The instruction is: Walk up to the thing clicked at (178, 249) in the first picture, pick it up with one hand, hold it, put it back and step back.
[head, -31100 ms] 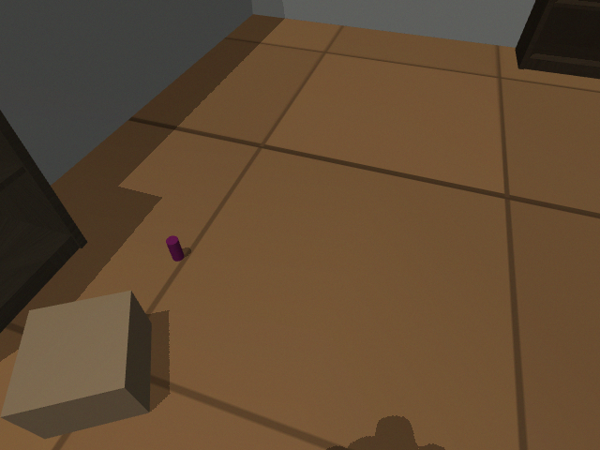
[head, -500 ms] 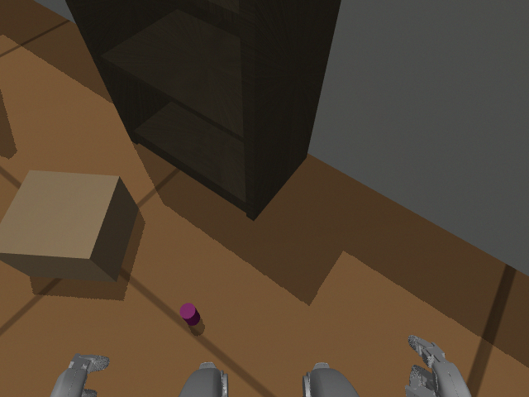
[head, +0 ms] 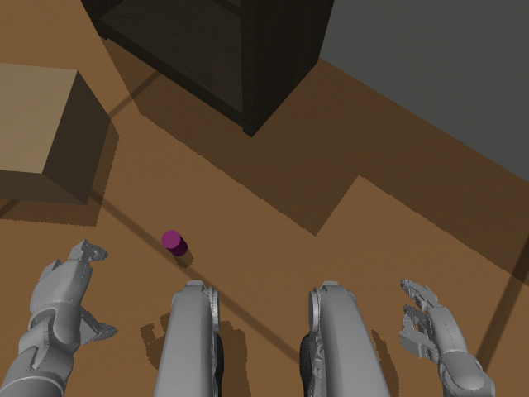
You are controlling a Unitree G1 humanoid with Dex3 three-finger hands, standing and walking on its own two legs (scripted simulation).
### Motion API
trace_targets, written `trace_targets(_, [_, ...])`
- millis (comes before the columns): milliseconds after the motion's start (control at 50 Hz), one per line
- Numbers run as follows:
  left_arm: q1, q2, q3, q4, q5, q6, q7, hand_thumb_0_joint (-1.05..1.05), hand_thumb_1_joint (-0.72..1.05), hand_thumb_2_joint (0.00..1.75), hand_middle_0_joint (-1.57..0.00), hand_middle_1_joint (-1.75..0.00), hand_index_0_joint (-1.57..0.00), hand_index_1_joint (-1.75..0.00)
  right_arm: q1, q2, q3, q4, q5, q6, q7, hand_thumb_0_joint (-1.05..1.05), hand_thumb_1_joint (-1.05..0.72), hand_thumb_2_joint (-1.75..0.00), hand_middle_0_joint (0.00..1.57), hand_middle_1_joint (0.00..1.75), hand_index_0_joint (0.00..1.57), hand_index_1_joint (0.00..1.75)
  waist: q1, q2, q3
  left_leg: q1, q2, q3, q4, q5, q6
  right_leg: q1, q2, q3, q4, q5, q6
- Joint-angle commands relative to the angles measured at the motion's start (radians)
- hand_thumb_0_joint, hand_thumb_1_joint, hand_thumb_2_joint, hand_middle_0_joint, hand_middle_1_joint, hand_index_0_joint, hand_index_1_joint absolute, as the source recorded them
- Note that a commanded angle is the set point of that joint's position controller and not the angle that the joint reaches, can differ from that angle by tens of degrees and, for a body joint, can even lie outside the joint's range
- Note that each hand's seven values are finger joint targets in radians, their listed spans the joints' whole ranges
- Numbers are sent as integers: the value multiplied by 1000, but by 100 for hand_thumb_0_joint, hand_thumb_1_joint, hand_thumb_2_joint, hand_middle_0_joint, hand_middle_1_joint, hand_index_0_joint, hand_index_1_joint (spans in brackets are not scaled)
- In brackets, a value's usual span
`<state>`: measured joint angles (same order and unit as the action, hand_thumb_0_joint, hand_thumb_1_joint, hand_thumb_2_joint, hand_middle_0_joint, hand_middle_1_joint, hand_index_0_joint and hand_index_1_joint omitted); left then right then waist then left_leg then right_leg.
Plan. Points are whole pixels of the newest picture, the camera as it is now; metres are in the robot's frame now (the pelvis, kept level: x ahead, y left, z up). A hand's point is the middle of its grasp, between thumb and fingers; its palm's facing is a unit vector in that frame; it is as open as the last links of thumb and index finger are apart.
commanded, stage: rise first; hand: left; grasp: from above
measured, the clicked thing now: (175, 243) +0.43 +0.23 -0.47
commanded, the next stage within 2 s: approach in 1.72 s
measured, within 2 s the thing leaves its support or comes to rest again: neither
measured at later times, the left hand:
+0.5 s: hand (118, 270) +0.33 +0.30 -0.27, palm faces -0.47 -0.20 -0.86, open 13.9 cm
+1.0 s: hand (131, 258) +0.36 +0.29 -0.33, palm faces -0.46 -0.07 -0.89, open 13.9 cm
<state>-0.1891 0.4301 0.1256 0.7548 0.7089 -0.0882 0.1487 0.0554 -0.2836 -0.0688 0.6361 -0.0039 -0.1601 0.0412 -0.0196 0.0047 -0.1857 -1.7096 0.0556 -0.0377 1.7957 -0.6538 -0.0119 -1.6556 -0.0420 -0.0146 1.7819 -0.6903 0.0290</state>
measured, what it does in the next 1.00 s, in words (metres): lowers itself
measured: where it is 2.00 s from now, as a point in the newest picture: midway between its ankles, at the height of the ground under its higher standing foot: (262, 393)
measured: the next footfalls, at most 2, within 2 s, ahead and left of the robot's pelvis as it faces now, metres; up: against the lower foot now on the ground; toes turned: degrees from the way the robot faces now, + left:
none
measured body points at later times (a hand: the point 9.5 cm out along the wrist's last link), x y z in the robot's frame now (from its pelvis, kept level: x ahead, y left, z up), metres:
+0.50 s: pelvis -0.04 +0.00 -0.12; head +0.17 +0.03 +0.28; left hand +0.35 +0.31 -0.22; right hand +0.06 -0.28 -0.25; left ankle +0.06 +0.13 -0.49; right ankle +0.05 -0.14 -0.49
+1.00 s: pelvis -0.04 +0.00 -0.17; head +0.18 +0.04 +0.23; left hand +0.38 +0.29 -0.28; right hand +0.06 -0.28 -0.29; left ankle +0.06 +0.13 -0.49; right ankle +0.05 -0.14 -0.49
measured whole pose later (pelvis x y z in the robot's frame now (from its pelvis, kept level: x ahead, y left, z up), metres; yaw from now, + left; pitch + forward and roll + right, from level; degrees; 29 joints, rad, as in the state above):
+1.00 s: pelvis -0.04 +0.00 -0.17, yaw -4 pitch +33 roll -6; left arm -0.68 0.64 0.12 1.22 1.21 -0.25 0.38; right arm 0.09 -0.26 -0.04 0.77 -0.11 -0.05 0.12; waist -0.10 -0.01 -0.09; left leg -2.25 0.05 -0.12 2.32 -0.65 -0.01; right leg -2.16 -0.01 -0.04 2.27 -0.68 0.04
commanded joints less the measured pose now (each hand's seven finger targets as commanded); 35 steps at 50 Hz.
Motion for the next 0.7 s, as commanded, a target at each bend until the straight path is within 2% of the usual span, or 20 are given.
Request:
trace_targets(0, [-193,301,94,-85,64,-31,54,0,-42,91,-15,-99,-16,-99,109,-167,-69,-57,-6,-17,-2,0,-87,-90,20,30,20,30,15,57,-559,312,-45,19,-109,239,26,177,40,-27,-143,256,-51])
trace_targets(80, [-280,315,82,-20,99,-50,55,0,-41,91,-15,-98,-16,-97,127,-168,-74,-35,-14,-1,-1,0,-86,-89,20,30,20,30,-3,26,-588,226,-46,31,-32,164,36,138,47,-27,-114,191,-47])
trace_targets(140, [-346,372,94,-7,139,-73,61,0,-42,93,-14,-98,-14,-98,142,-173,-78,-18,-19,11,0,0,-86,-89,20,30,20,30,6,40,-613,200,-45,28,4,146,37,89,51,-36,-73,164,-52])
trace_targets(160, [-354,372,91,9,155,-80,61,0,-44,94,-13,-99,-13,-99,148,-176,-76,-10,-20,14,0,0,-87,-90,20,30,20,30,9,78,-615,205,-44,22,7,144,33,62,49,-45,-44,161,-56])
trace_targets(180, [-367,390,102,19,164,-88,69,0,-45,95,-12,-99,-12,-99,153,-178,-77,-6,-22,20,1,0,-86,-90,20,30,20,30,9,61,-615,188,-43,25,23,139,35,61,52,-46,-41,156,-54])
trace_targets(220, [-409,376,78,43,187,-100,75,0,-47,97,-10,-101,-11,-101,161,-176,-73,1,-25,30,4,0,-87,-90,20,30,20,30,-11,57,-579,143,-43,21,42,105,38,22,55,-54,-24,128,-55])
trace_targets(260, [-426,416,98,78,204,-112,88,0,-49,99,-9,-102,-10,-101,166,-177,-67,7,-29,44,9,0,-88,-90,20,30,20,30,-8,40,-560,99,-44,18,59,70,41,6,58,-58,-10,89,-55])
trace_targets(300, [-483,412,75,88,233,-128,99,0,-52,101,-8,-102,-8,-102,166,-178,-64,16,-35,53,12,0,-89,-90,20,30,20,30,-20,75,-540,86,-43,11,71,38,38,-50,59,-65,18,65,-58])
trace_targets(320, [-502,429,84,91,244,-133,107,0,-51,101,-8,-101,-9,-101,166,-183,-65,18,-38,57,13,0,-89,-90,20,30,20,30,-18,85,-539,96,-41,5,73,28,37,-72,60,-69,30,57,-60])
trace_targets(360, [-517,406,59,128,272,-141,119,0,-52,101,-8,-100,-8,-100,172,-190,-59,34,-42,65,17,0,-89,-90,20,30,20,30,-31,129,-522,106,-37,-14,80,20,31,-134,58,-87,74,64,-62])
trace_targets(400, [-540,421,63,138,300,-145,137,0,-53,101,-8,-98,-8,-99,180,-196,-59,44,-46,72,21,0,-89,-90,20,30,20,30,-24,163,-538,133,-35,-23,85,51,25,-158,56,-94,104,99,-65])
trace_targets(440, [-546,419,58,183,320,-145,152,0,-53,102,-8,-98,-7,-98,189,-200,-57,47,-50,79,26,0,-90,-90,20,30,20,30,-41,138,-526,98,-38,-19,109,61,29,-170,58,-100,113,106,-64])
trace_targets(480, [-591,445,60,184,340,-150,169,0,-54,102,-8,-96,-8,-97,193,-198,-52,57,-57,85,31,0,-90,-90,20,30,20,30,-39,147,-528,81,-40,-10,129,57,30,-170,60,-97,119,101,-65])
trace_targets(520, [-597,438,53,222,363,-145,179,0,-54,101,-8,-97,-7,-98,194,-198,-49,62,-63,87,35,0,-90,-90,20,30,20,30,-44,159,-535,84,-40,-8,143,74,28,-182,61,-101,136,115,-65])
trace_targets(540, [-620,432,49,210,367,-146,184,0,-54,102,-8,-96,-7,-97,190,-202,-51,63,-65,87,36,0,-90,-90,20,30,20,30,-46,162,-533,81,-39,-12,148,66,29,-202,60,-104,146,110,-64])
trace_targets(560, [-638,456,50,211,377,-148,191,0,-53,101,-8,-96,-8,-97,188,-203,-49,66,-67,89,37,0,-90,-90,20,30,20,30,-45,180,-531,73,-40,-9,153,54,28,-204,61,-102,148,100,-66])
trace_targets(620, [-667,457,44,261,406,-147,206,0,-53,100,-9,-96,-8,-96,186,-202,-47,72,-76,91,42,0,-90,-90,20,30,20,30,-59,160,-505,32,-41,-7,173,25,31,-228,63,-106,160,73,-66])
trace_targets(640, [-669,454,45,264,407,-148,211,0,-53,101,-9,-95,-8,-96,179,-203,-47,75,-78,90,43,0,-90,-90,20,30,20,30,-54,157,-506,33,-41,-7,181,25,32,-237,63,-104,160,72,-65])
trace_targets(680, [-689,445,34,278,419,-149,218,0,-51,99,-10,-95,-10,-95,184,-198,-43,80,-87,89,47,0,-90,-90,20,30,20,30,-64,156,-502,17,-43,2,201,33,34,-231,62,-102,165,79,-62])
